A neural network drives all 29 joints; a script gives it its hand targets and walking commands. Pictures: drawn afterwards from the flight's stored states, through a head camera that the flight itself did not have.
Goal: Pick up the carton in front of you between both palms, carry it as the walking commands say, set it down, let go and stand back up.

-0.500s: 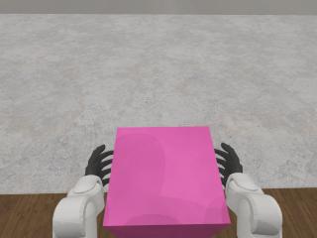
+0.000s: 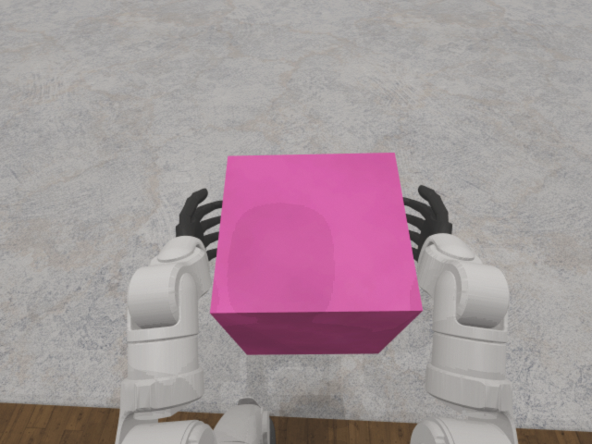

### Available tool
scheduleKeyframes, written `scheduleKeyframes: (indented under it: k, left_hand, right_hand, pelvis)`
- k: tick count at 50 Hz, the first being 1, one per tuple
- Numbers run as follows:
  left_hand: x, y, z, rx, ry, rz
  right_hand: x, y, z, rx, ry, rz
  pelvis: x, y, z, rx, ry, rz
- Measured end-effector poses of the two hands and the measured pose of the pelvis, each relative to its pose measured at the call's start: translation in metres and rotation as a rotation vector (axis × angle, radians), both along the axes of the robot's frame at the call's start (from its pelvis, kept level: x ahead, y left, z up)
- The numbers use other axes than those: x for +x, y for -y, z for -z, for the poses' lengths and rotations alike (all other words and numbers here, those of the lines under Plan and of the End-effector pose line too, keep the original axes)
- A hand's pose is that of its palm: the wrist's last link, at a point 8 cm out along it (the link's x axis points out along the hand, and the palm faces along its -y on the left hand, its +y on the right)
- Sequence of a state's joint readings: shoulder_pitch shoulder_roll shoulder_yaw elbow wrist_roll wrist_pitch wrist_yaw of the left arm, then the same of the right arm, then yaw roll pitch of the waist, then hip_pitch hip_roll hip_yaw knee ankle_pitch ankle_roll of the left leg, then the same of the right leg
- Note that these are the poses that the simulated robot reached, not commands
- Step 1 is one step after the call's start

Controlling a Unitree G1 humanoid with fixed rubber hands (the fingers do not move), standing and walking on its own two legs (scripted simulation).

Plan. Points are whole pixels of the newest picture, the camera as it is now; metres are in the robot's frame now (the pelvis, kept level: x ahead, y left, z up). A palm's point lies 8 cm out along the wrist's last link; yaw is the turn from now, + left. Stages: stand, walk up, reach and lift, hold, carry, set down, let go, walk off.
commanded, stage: carry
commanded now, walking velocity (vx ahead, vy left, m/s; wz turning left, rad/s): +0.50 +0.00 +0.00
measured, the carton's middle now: (311, 266) +0.35 +0.01 +0.04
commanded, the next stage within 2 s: none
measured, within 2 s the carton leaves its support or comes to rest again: neither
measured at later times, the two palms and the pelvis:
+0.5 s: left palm (246, 104) +0.69 +0.14 +0.08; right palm (403, 99) +0.69 -0.16 +0.09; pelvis +0.35 +0.00 -0.02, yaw +1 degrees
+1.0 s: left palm (272, 45) +1.05 +0.12 +0.03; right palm (384, 45) +1.06 -0.18 +0.02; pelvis +0.73 -0.04 -0.06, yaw +1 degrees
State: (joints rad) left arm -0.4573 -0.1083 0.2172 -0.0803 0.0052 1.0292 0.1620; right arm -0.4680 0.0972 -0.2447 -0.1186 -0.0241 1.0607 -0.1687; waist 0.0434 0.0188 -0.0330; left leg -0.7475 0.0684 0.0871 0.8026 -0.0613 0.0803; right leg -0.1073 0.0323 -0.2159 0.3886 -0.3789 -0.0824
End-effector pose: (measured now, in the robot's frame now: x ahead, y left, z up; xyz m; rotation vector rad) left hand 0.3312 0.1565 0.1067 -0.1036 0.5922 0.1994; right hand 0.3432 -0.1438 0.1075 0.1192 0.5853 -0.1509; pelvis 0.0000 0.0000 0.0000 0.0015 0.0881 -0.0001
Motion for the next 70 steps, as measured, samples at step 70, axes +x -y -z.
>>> scheduleKeyframes:
  k: [70]
  left_hand:
    - [0.986, 0.088, 0.057, 0.005, 0.0, 0.059]
  right_hand:
    - [0.971, 0.088, 0.057, -0.015, -0.005, 0.041]
  pelvis:
    - [1.046, 0.077, 0.049, -0.021, 0.005, 0.013]
